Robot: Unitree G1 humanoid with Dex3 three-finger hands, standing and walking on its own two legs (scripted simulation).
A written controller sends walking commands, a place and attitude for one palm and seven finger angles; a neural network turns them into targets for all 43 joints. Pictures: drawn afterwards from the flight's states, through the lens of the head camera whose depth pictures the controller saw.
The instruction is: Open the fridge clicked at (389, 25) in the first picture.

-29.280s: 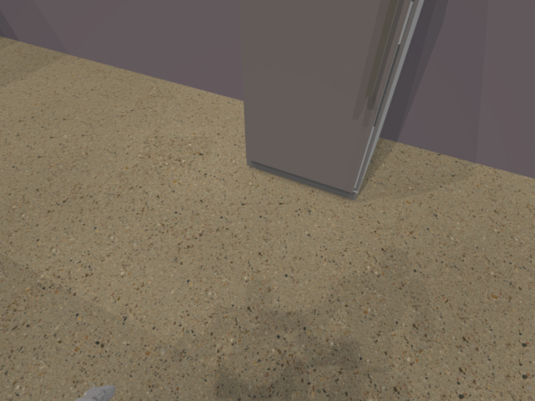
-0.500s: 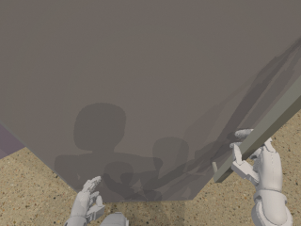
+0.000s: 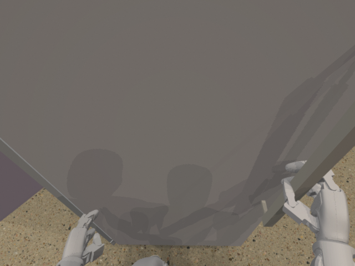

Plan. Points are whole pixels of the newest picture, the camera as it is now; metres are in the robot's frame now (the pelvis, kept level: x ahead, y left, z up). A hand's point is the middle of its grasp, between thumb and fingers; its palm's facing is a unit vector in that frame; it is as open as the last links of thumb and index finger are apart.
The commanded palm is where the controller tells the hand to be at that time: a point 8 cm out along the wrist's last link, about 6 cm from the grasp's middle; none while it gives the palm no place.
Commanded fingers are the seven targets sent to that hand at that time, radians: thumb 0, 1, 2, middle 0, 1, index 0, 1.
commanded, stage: walk backward, drawing the door open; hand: right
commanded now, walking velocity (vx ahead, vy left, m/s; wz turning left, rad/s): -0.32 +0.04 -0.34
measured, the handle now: (301, 167) +0.29 -0.20 +0.12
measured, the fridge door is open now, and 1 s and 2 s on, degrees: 52 86 80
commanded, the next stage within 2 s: stop walking and hold the door back in 0.72 s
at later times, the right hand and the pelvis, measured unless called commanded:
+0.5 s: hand out of the picture +0.08 -0.14 +0.09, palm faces +0.52 +0.79 -0.33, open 6.1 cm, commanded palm +0.03 -0.17 +0.08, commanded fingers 0.00 -0.90 -0.90 0.45 1.40 0.45 1.40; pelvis -0.08 +0.12 +0.01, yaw -13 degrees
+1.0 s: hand out of the picture -0.04 -0.07 +0.08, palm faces +0.68 +0.69 -0.23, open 5.9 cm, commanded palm -0.07 -0.12 +0.08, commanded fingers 0.00 -0.90 -0.90 0.45 1.40 0.45 1.40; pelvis -0.16 +0.24 +0.01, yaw -30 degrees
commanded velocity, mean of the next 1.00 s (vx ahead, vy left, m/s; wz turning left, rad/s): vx -0.18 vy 0.06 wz -0.42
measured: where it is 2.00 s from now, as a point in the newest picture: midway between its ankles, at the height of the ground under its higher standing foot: outside the picture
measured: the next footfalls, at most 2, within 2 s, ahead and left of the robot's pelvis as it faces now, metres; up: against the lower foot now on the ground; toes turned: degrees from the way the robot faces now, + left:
left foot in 0.32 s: +0.01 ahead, +0.15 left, +0.00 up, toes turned -6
right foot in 0.72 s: -0.16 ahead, +0.08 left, +0.00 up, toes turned -24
